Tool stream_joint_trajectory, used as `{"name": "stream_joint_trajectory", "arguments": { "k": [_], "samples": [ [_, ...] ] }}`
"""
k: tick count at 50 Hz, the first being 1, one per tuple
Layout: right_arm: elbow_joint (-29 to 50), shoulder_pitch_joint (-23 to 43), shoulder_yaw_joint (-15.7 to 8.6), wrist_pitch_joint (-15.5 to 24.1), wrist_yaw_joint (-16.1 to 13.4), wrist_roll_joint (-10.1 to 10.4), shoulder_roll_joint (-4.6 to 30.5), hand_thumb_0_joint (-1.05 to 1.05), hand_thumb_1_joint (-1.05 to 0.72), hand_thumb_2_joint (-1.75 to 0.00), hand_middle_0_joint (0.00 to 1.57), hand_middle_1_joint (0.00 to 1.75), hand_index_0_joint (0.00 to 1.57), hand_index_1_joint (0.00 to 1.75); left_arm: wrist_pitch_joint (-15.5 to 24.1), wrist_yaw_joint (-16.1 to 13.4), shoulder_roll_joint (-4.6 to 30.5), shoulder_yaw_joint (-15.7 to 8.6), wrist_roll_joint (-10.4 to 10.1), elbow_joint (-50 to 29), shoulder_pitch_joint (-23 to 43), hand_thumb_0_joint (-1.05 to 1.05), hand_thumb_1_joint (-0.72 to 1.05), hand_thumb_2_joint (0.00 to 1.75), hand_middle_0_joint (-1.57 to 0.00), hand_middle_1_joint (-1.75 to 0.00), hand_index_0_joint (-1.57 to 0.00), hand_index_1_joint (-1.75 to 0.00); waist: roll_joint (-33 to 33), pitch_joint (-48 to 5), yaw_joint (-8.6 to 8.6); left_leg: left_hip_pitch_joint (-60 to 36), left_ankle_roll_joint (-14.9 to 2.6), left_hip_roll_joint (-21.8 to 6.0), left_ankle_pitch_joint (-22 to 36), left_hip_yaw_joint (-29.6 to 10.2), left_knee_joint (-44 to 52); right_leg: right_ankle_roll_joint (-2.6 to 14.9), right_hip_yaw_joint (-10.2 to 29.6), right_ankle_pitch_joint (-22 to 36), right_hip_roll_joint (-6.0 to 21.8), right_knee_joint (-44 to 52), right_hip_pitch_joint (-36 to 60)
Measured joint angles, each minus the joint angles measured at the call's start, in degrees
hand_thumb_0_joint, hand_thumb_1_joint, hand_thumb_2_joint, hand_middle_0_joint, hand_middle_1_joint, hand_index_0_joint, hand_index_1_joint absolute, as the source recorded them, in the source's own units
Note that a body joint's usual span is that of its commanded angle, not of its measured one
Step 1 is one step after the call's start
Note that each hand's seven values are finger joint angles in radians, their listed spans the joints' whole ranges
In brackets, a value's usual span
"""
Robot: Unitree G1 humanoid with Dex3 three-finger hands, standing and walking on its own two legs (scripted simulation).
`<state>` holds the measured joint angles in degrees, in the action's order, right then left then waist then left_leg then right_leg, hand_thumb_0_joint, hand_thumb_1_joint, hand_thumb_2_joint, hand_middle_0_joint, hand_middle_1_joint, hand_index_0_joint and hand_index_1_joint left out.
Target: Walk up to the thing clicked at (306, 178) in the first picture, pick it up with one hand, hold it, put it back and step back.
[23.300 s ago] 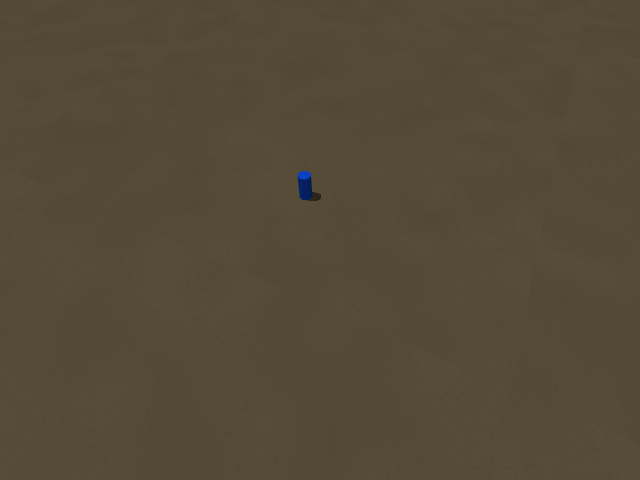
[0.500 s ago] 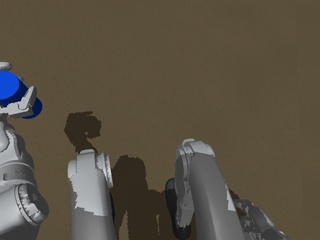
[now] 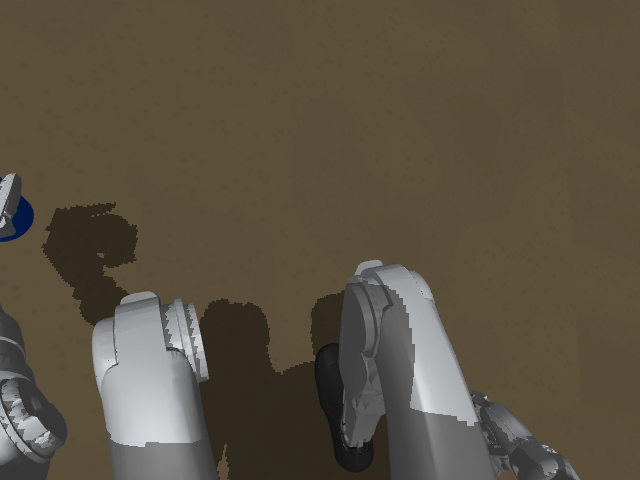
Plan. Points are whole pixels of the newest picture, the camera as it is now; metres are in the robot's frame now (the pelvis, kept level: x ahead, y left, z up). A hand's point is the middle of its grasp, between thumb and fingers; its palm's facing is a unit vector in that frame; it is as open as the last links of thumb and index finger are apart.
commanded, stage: crouch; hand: left
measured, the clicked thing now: out of the picture +0.44 +0.35 -0.12
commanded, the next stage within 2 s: lower in 0.12 s
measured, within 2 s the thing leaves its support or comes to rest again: rests again in 1.78 s
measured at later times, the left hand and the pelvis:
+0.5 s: hand out of the picture +0.44 +0.34 -0.14, palm faces +0.53 -0.85 -0.02, open 8.6 cm; pelvis +0.00 +0.00 -0.02, yaw -3 degrees
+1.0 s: hand (12, 208) +0.45 +0.34 -0.18, palm faces +0.53 -0.85 -0.02, open 8.6 cm; pelvis -0.01 +0.01 -0.03, yaw -5 degrees
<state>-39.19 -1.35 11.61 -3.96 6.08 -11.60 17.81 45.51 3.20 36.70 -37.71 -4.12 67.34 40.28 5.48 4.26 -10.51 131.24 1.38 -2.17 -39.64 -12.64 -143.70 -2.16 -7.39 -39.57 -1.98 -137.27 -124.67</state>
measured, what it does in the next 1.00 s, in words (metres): stands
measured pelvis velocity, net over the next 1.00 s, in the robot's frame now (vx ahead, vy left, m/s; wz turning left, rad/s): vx -0.01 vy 0.01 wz -0.09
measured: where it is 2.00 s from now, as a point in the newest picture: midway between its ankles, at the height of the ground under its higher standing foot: (272, 449)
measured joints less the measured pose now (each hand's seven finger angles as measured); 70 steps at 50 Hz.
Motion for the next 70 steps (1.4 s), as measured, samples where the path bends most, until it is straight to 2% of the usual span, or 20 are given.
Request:
{"name": "stream_joint_trajectory", "arguments": {
  "k": [8,14,23,27,32,38,44,55,70],
  "samples": [
    [1.1,0.9,1.5,-0.7,0.5,-0.9,0.8,0.01,-0.89,-0.90,0.20,0.30,0.20,0.30,0.5,-0.7,1.0,-1.7,0.0,0.1,-1.0,0.00,-0.22,1.10,-0.80,-1.04,-0.82,-1.01,0.9,2.0,-0.64,0.1,0.26,0.1,-0.2,-1.2,-1.6,-0.10,-0.8,0.1,-0.3,-1.0,0.2],
    [1.5,1.8,2.8,-0.8,0.5,-1.5,1.3,0.00,-0.89,-0.90,0.20,0.30,0.20,0.30,1.4,-0.6,3.0,-2.0,-0.1,1.4,-0.8,0.00,-0.22,1.10,-0.80,-1.04,-0.82,-1.01,1.7,3.2,-1.10,0.1,0.41,0.2,0.0,-1.8,-2.6,-0.14,-1.2,0.6,-0.5,-1.7,0.1],
    [3.1,3.6,6.2,-0.5,0.6,-2.6,2.1,0.00,-0.90,-0.90,0.20,0.30,0.20,0.30,3.4,-0.9,6.4,-2.8,-0.9,8.0,-0.2,0.00,-0.22,1.11,-0.80,-1.04,-0.82,-1.01,3.2,5.4,-2.41,0.0,0.24,-0.1,-0.3,-3.3,-4.4,-0.66,-2.2,1.3,-1.3,-2.3,0.4],
    [3.6,4.4,7.8,-0.3,0.6,-3.5,2.1,0.00,-0.90,-0.90,0.20,0.30,0.20,0.30,5.1,-1.3,7.7,-4.1,-0.4,8.9,-0.3,0.00,-0.22,1.11,-0.80,-1.03,-0.82,-1.01,4.8,6.9,-2.89,-0.5,0.31,-0.2,-0.7,-4.1,-5.3,-0.83,-2.7,1.3,-1.6,-2.6,1.0],
    [4.1,5.3,9.5,-0.4,0.7,-4.7,2.4,0.00,-0.90,-0.90,0.20,0.30,0.21,0.30,6.8,-2.0,10.1,-4.7,0.4,10.0,-0.1,0.00,-0.22,1.11,-0.81,-1.03,-0.82,-1.01,6.3,8.3,-3.24,-0.7,0.35,0.0,-1.0,-5.0,-6.2,-0.95,-3.4,1.2,-1.8,-2.8,1.6],
    [4.6,6.4,11.0,-0.4,0.7,-5.7,3.1,0.00,-0.90,-0.91,0.20,0.30,0.21,0.30,8.0,-1.8,12.3,-3.7,0.0,11.3,-0.1,0.00,-0.22,1.11,-0.81,-1.03,-0.82,-1.01,6.8,9.7,-3.41,-1.0,0.09,0.1,-1.4,-5.7,-6.9,-1.30,-3.9,0.9,-2.0,-2.7,2.5],
    [5.5,7.7,12.7,-0.5,0.6,-6.2,3.5,0.00,-0.90,-0.90,0.21,0.30,0.21,0.30,8.9,-1.8,13.5,-3.7,-0.9,13.5,0.0,0.00,-0.22,1.11,-0.81,-1.03,-0.82,-1.00,7.5,10.6,-3.75,-1.6,-0.03,0.1,-1.4,-6.5,-7.4,-1.68,-4.4,1.3,-2.3,-2.6,3.3],
    [7.4,9.8,15.5,-0.8,0.3,-7.5,4.0,0.00,-0.90,-0.90,0.21,0.30,0.21,0.30,10.9,-2.9,16.5,-4.6,0.0,16.5,0.1,0.00,-0.22,1.11,-0.81,-1.03,-0.82,-1.00,9.3,12.4,-4.28,-2.2,-0.37,-0.2,-1.1,-7.8,-8.4,-2.07,-5.3,2.5,-3.1,-2.4,4.1],
    [8.4,10.9,17.9,-0.9,0.2,-8.3,4.2,0.00,-0.89,-0.90,0.21,0.30,0.21,0.30,12.5,-3.6,18.1,-2.8,-0.4,18.1,0.0,0.00,-0.22,1.11,-0.81,-1.03,-0.82,-1.00,10.6,13.4,-4.15,-3.0,-0.70,-0.2,-1.9,-9.1,-9.1,-2.44,-6.3,2.2,-3.5,-1.9,5.7]
  ]
}}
